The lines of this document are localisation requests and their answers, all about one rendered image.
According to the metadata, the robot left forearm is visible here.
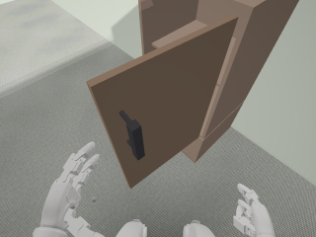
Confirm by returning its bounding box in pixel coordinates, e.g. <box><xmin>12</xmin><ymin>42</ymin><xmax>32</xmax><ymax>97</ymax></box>
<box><xmin>33</xmin><ymin>226</ymin><xmax>68</xmax><ymax>237</ymax></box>

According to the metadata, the cupboard door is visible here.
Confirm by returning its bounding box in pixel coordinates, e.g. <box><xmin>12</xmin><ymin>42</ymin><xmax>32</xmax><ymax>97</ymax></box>
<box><xmin>86</xmin><ymin>14</ymin><xmax>239</xmax><ymax>188</ymax></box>

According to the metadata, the robot thigh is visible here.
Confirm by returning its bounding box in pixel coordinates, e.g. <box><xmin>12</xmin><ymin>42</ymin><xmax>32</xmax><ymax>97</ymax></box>
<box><xmin>116</xmin><ymin>221</ymin><xmax>147</xmax><ymax>237</ymax></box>
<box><xmin>183</xmin><ymin>223</ymin><xmax>215</xmax><ymax>237</ymax></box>

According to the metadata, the handle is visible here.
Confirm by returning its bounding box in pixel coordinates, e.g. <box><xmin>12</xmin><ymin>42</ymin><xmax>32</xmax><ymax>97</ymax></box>
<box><xmin>119</xmin><ymin>111</ymin><xmax>145</xmax><ymax>160</ymax></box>

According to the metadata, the right robot hand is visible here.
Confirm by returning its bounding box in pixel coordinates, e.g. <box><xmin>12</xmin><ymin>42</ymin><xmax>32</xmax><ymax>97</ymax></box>
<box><xmin>233</xmin><ymin>183</ymin><xmax>275</xmax><ymax>237</ymax></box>

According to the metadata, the left robot hand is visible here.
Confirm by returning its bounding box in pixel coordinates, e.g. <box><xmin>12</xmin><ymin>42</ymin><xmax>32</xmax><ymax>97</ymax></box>
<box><xmin>40</xmin><ymin>141</ymin><xmax>105</xmax><ymax>237</ymax></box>

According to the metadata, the left robot thigh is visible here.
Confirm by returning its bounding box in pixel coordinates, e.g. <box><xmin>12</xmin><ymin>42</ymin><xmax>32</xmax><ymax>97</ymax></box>
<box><xmin>116</xmin><ymin>221</ymin><xmax>147</xmax><ymax>237</ymax></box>

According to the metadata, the right robot thigh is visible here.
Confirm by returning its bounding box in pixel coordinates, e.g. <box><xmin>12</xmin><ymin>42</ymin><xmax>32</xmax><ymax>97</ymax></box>
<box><xmin>183</xmin><ymin>223</ymin><xmax>215</xmax><ymax>237</ymax></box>

